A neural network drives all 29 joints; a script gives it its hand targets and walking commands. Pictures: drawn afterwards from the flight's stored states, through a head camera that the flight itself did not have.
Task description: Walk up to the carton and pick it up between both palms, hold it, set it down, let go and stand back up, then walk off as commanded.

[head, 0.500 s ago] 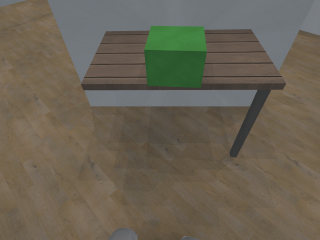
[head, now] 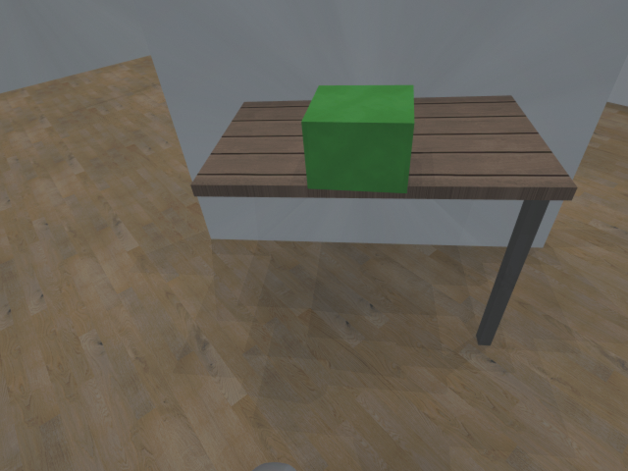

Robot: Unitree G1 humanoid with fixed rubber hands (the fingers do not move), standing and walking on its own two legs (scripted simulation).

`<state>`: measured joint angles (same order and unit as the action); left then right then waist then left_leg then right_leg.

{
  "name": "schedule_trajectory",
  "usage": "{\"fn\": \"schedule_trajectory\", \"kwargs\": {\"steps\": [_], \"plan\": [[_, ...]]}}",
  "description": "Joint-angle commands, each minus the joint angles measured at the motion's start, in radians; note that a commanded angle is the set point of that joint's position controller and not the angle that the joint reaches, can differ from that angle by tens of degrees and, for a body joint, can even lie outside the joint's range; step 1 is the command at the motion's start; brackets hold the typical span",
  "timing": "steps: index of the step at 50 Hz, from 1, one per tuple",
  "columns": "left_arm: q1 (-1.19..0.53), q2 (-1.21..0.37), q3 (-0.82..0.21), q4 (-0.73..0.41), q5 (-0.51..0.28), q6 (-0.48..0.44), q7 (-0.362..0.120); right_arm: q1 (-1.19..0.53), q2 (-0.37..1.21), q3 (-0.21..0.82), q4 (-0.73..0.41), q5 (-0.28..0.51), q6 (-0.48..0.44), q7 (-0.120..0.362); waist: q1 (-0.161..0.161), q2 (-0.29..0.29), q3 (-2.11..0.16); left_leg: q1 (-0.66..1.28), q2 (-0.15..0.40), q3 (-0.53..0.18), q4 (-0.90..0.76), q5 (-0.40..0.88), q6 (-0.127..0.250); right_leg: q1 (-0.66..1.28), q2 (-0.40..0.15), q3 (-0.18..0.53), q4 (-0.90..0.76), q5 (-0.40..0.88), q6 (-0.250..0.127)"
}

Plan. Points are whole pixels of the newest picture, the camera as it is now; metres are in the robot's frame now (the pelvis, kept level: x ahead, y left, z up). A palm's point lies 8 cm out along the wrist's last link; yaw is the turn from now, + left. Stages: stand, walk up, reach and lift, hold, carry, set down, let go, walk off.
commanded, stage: walk up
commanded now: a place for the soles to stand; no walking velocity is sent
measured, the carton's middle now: (360, 136) +0.86 -0.11 +0.05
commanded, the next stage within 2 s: none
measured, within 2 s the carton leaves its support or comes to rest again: neither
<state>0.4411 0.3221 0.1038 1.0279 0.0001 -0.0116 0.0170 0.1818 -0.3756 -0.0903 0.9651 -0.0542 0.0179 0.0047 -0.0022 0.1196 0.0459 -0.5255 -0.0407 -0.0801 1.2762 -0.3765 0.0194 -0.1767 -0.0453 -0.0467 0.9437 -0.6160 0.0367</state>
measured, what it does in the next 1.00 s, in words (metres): steps on the spot: left foot, then right foot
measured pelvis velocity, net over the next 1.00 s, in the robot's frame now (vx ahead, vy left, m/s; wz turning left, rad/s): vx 0.06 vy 0.04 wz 0.01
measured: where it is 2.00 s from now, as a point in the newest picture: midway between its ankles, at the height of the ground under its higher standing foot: outside the picture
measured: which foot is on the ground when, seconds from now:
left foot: up 0.00-0.18, down 0.20-0.74, up 0.76-1.00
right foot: down 0.00-0.22, up 0.24-0.70, down 0.72-1.00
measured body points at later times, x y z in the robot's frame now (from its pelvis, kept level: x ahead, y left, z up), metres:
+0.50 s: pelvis +0.07 +0.09 +0.03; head +0.11 +0.11 +0.47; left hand +0.14 +0.41 -0.10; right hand +0.17 -0.23 -0.08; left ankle +0.10 +0.20 -0.68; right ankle +0.10 -0.06 -0.60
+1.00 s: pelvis +0.06 +0.04 +0.00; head +0.09 +0.04 +0.45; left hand +0.14 +0.36 -0.11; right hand +0.15 -0.27 -0.12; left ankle +0.06 +0.18 -0.65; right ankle +0.15 -0.07 -0.68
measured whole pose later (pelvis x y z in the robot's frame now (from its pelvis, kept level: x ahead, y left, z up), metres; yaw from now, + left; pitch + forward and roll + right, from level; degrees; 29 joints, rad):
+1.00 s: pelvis +0.06 +0.04 +0.00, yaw +1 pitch -4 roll +0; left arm 0.17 0.34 0.08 0.96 0.00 -0.04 0.03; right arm 0.16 -0.38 -0.09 0.96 -0.01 0.02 -0.02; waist 0.00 0.02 0.14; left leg -0.45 0.03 -0.02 1.13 -0.48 0.00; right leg -0.51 0.03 0.02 0.92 -0.35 -0.02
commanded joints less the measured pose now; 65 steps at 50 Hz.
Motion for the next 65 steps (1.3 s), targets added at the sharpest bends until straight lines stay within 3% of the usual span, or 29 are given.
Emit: {"fn": "schedule_trajectory", "kwargs": {"steps": [1, 5, 7, 9, 10, 11, 12, 13, 14, 16, 18, 23, 28, 30, 33, 34, 35, 36, 38, 41, 43, 46, 50, 52, 53, 54, 56, 59, 65], "plan": [[-0.085, 0.307, 0.062, -0.106, 0.028, -0.113, 0.056, -0.166, -0.25, -0.064, -0.165, 0.011, -0.007, 0.054, 0.014, -0.278, 0.353, -0.378, 0.12, -0.059, -0.049, -0.006, 0.004, -0.121, -0.335, 0.51, -0.673, 0.174, -0.2], [-0.017, 0.415, 0.096, -0.125, 0.031, -0.11, 0.052, -0.243, -0.255, -0.06, -0.197, 0.021, -0.033, 0.053, 0.076, -0.31, 0.225, -0.282, 0.161, 0.017, -0.286, -0.155, 0.002, 0.005, -0.319, 0.407, -0.519, 0.39, -0.256], [-0.087, 0.438, 0.092, -0.131, 0.03, -0.098, 0.044, -0.157, -0.251, -0.073, -0.149, 0.013, -0.055, 0.046, 0.017, -0.317, 0.174, -0.085, 0.122, 0.074, -0.479, -0.22, 0.019, -0.065, -0.324, 0.313, -0.407, 0.586, -0.239], [-0.081, 0.287, 0.038, -0.152, 0.023, -0.089, 0.037, 0.235, -0.327, -0.13, -0.022, 0.006, -0.081, 0.013, -0.138, 0.022, -0.144, 0.542, 0.075, -0.016, -0.673, -0.082, 0.071, -0.286, -0.126, 0.076, 0.241, 0.726, -0.13], [-0.055, 0.184, 0.009, -0.171, 0.014, -0.088, 0.031, 0.289, -0.389, -0.132, -0.009, 0.021, -0.088, -0.005, -0.147, 0.261, -0.158, 0.66, 0.286, -0.425, -0.77, 0.094, 0.104, -0.525, 0.07, 0.091, 0.454, 0.037, -0.063], [-0.057, 0.268, 0.038, -0.171, 0.009, -0.085, 0.051, 0.263, -0.427, -0.14, -0.014, 0.053, -0.086, -0.009, -0.136, 0.177, -0.192, 0.725, 0.387, -0.764, -0.914, 0.118, 0.201, -0.622, 0.171, 0.153, 0.486, -0.041, -0.07], [-0.115, 0.297, 0.035, -0.167, 0.005, -0.078, 0.051, 0.217, -0.411, -0.124, -0.029, 0.079, -0.085, -0.013, -0.124, 0.048, -0.153, 0.665, 0.413, -0.796, -0.944, 0.136, 0.202, -0.666, 0.117, 0.199, 0.529, 0.016, -0.093], [-0.136, 0.263, 0.012, -0.17, -0.001, -0.076, 0.044, 0.144, -0.386, -0.108, -0.045, 0.07, -0.086, -0.025, -0.076, 0.03, 0.002, 0.491, 0.39, -0.648, -0.92, 0.33, 0.077, -0.661, 0.079, 0.246, 0.524, 0.101, -0.106], [-0.134, 0.266, 0.02, -0.142, -0.005, -0.069, 0.043, 0.12, -0.345, -0.095, -0.039, 0.053, -0.094, -0.035, -0.048, -0.114, -0.02, 0.472, 0.391, -0.572, -0.872, 0.368, 0.059, -0.621, 0.035, 0.232, 0.499, 0.149, -0.097], [-0.063, 0.248, 0.021, -0.115, -0.014, -0.04, 0.024, 0.141, -0.283, -0.081, -0.036, 0.051, -0.107, -0.046, -0.027, -0.161, -0.029, 0.378, 0.315, -0.336, -0.824, 0.406, -0.03, -0.49, 0.013, 0.224, 0.402, 0.259, -0.094], [-0.026, 0.233, 0.03, -0.091, -0.011, -0.028, 0.026, 0.09, -0.262, -0.072, -0.034, 0.045, -0.118, -0.048, -0.005, -0.049, -0.069, 0.402, 0.346, -0.284, -0.779, 0.513, 0.116, -0.503, 0.021, 0.218, 0.428, 0.235, -0.083], [-0.185, 0.211, 0.008, -0.147, -0.008, -0.029, 0.025, 0.087, -0.224, -0.045, -0.053, 0.044, -0.144, -0.062, -0.041, -0.05, -0.086, 0.449, 0.353, -0.203, -0.69, 0.733, 0.229, -0.557, -0.005, 0.237, 0.227, 0.166, -0.063], [-0.243, 0.234, 0.002, -0.158, -0.006, -0.024, 0.019, 0.0, -0.252, -0.052, -0.089, 0.044, -0.122, -0.066, -0.056, 0.099, -0.098, 0.435, 0.336, -0.154, -0.637, 0.699, 0.218, -0.475, -0.017, 0.15, 0.054, 0.171, -0.036], [-0.257, 0.238, 0.002, -0.151, 0.0, -0.034, 0.02, 0.005, -0.243, -0.044, -0.073, 0.029, -0.111, -0.064, -0.056, 0.053, -0.073, 0.393, 0.308, -0.118, -0.608, 0.764, 0.216, -0.424, -0.007, 0.089, -0.058, 0.147, -0.037], [-0.127, 0.241, 0.019, -0.086, 0.007, -0.053, 0.023, -0.146, -0.253, -0.045, -0.118, 0.046, -0.084, -0.047, 0.049, 0.096, -0.103, 0.238, 0.246, -0.017, -0.454, 0.519, 0.133, -0.185, 0.027, 0.037, -0.389, 0.413, -0.063], [-0.088, 0.277, 0.035, -0.061, 0.023, -0.059, 0.027, -0.126, -0.201, -0.039, -0.122, 0.058, -0.075, -0.046, 0.072, -0.097, -0.144, 0.183, 0.19, 0.017, -0.234, 0.413, 0.074, -0.063, 0.024, 0.097, -0.425, 0.521, -0.052], [-0.1, 0.356, 0.057, -0.075, 0.028, -0.069, 0.034, -0.098, -0.148, -0.014, -0.131, 0.064, -0.061, -0.047, 0.05, -0.308, -0.1, -0.033, 0.089, 0.108, -0.028, 0.132, 0.028, -0.03, -0.129, 0.39, -0.425, 0.717, -0.099], [-0.147, 0.341, 0.045, -0.114, 0.027, -0.066, 0.03, -0.077, -0.135, -0.002, -0.135, 0.058, -0.043, -0.051, 0.017, -0.242, -0.061, -0.155, 0.039, 0.096, -0.053, -0.206, 0.02, -0.034, -0.242, 0.655, -0.486, 0.738, -0.201], [-0.269, 0.406, 0.06, -0.135, 0.013, -0.052, 0.028, -0.036, -0.232, -0.037, -0.105, 0.056, -0.024, -0.055, 0.01, -0.254, -0.006, -0.047, 0.081, 0.003, -0.012, -0.239, 0.006, -0.247, -0.308, 0.781, -0.595, 0.401, -0.274], [-0.292, 0.357, 0.049, -0.128, 0.029, -0.045, 0.035, -0.1, -0.241, -0.038, -0.089, 0.046, -0.01, -0.036, 0.013, -0.265, 0.159, -0.09, 0.102, 0.012, -0.051, -0.123, 0.015, -0.33, -0.174, 0.637, -0.619, 0.153, -0.138], [-0.31, 0.336, 0.047, -0.141, 0.033, -0.045, 0.026, -0.076, -0.223, -0.027, -0.056, 0.042, -0.016, -0.027, 0.015, -0.29, 0.097, -0.014, 0.1, 0.011, -0.098, -0.12, 0.019, -0.324, -0.171, 0.584, -0.577, 0.096, -0.196], [-0.266, 0.348, 0.063, -0.139, 0.03, -0.041, 0.024, -0.068, -0.246, -0.042, -0.048, 0.029, -0.01, -0.026, 0.039, -0.231, 0.036, -0.097, 0.091, 0.0, -0.125, -0.17, 0.014, -0.172, -0.19, 0.68, -0.606, -0.051, -0.157], [-0.279, 0.339, 0.05, -0.161, 0.037, -0.028, 0.023, -0.041, -0.243, -0.04, -0.033, 0.038, -0.029, -0.021, 0.04, -0.295, -0.012, 0.069, 0.045, 0.054, -0.387, -0.326, 0.015, -0.249, -0.194, 0.62, -0.513, 0.157, -0.24], [-0.334, 0.307, 0.041, -0.159, 0.024, -0.012, 0.024, 0.069, -0.227, -0.054, 0.005, 0.026, -0.044, -0.02, -0.03, -0.276, -0.07, 0.293, 0.031, 0.081, -0.601, -0.16, 0.029, -0.336, -0.146, 0.479, -0.404, 0.333, -0.173], [-0.315, 0.27, 0.03, -0.158, 0.021, -0.006, 0.024, 0.096, -0.228, -0.062, 0.007, 0.014, -0.054, -0.027, -0.04, -0.14, -0.099, 0.339, 0.084, -0.037, -0.74, -0.13, 0.046, -0.37, -0.069, 0.378, -0.238, 0.429, -0.119], [-0.313, 0.222, 0.019, -0.177, 0.007, -0.011, 0.027, 0.079, -0.304, -0.063, -0.013, 0.011, -0.059, -0.031, -0.057, 0.093, -0.113, 0.394, 0.285, -0.33, -0.835, -0.181, 0.103, -0.531, 0.049, 0.209, -0.003, 0.376, -0.056], [-0.336, 0.296, 0.039, -0.177, 0.034, -0.005, 0.044, -0.061, -0.384, -0.087, -0.081, 0.011, -0.068, -0.041, -0.048, 0.055, -0.084, 0.25, 0.525, -0.619, -0.881, -0.008, 0.296, -0.545, 0.1, 0.205, 0.243, -0.028, -0.048], [-0.28, 0.282, 0.04, -0.113, 0.017, 0.008, 0.022, -0.113, -0.287, -0.064, -0.078, 0.021, -0.063, -0.048, 0.01, 0.044, 0.037, 0.107, 0.354, -0.27, -0.82, 0.048, 0.18, -0.432, 0.067, 0.153, 0.236, 0.082, -0.064], [-0.271, 0.288, 0.041, -0.112, 0.025, -0.016, -0.003, -0.1, -0.28, -0.072, -0.099, 0.009, -0.055, -0.034, -0.035, 0.083, -0.052, 0.169, 0.315, -0.222, -0.782, -0.172, 0.187, -0.34, 0.046, 0.05, 0.049, 0.06, -0.053]]}}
